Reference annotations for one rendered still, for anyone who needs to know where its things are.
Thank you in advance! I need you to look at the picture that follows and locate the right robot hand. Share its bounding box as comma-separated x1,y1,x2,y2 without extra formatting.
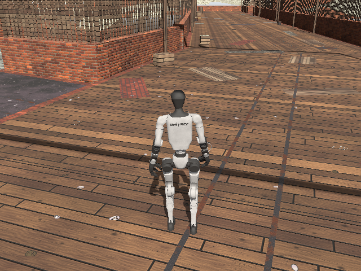
198,155,210,168

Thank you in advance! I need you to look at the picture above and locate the left robot upper arm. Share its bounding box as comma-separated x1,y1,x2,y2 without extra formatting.
154,115,168,147

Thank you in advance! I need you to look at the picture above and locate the left robot forearm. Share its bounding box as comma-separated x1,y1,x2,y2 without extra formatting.
149,139,160,164

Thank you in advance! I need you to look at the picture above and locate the robot left shin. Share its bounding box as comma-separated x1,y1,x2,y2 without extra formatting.
165,186,174,223

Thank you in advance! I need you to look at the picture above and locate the left robot foot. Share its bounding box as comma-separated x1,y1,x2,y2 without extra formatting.
168,216,175,231

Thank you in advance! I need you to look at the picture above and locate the right robot upper arm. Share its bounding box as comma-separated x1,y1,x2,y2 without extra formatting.
191,113,206,144

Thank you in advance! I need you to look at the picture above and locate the right robot forearm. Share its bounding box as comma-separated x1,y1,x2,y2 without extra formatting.
199,136,209,157

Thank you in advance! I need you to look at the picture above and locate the left robot hand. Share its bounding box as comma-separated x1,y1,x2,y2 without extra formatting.
149,163,162,177

